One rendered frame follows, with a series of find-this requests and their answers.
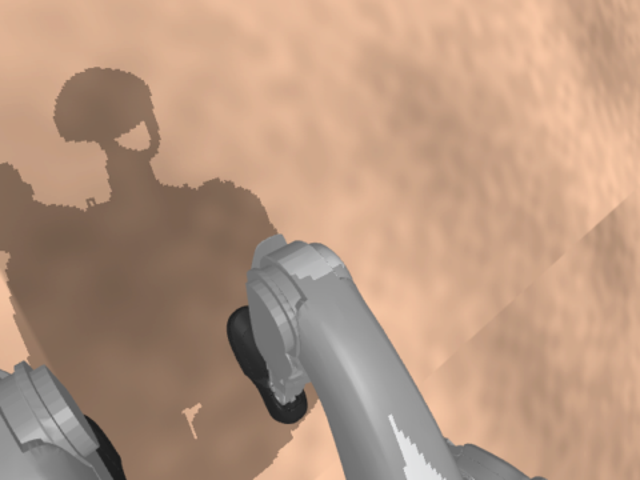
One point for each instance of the left robot foot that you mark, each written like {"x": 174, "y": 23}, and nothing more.
{"x": 107, "y": 452}

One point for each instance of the right robot hand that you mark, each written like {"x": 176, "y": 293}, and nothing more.
{"x": 476, "y": 463}

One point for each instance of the right robot foot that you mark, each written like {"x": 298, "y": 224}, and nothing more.
{"x": 253, "y": 365}

